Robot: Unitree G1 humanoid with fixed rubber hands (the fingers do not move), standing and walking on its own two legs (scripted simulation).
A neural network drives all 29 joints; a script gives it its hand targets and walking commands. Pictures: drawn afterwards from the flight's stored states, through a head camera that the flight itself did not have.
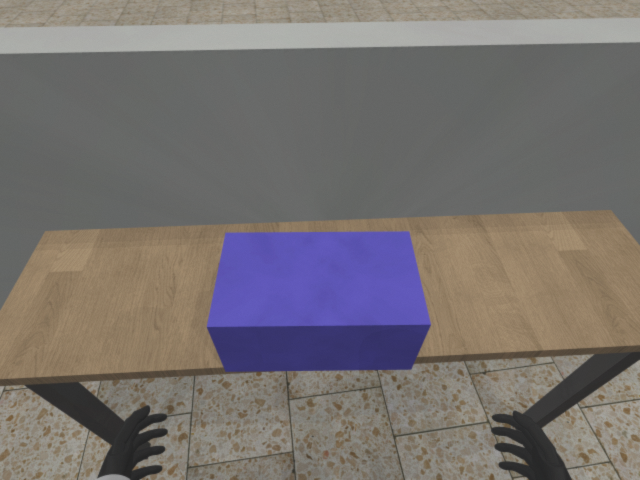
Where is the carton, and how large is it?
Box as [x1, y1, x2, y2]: [207, 231, 430, 371]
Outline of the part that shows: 409,232 392,231 225,233 207,323 207,328 225,371 410,369 430,325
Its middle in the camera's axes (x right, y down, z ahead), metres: +0.00 +0.10 +0.61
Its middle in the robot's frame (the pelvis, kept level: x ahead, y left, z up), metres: +0.40 +0.01 -0.05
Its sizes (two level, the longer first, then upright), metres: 0.294 0.168 0.142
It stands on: a table, 0.65 m high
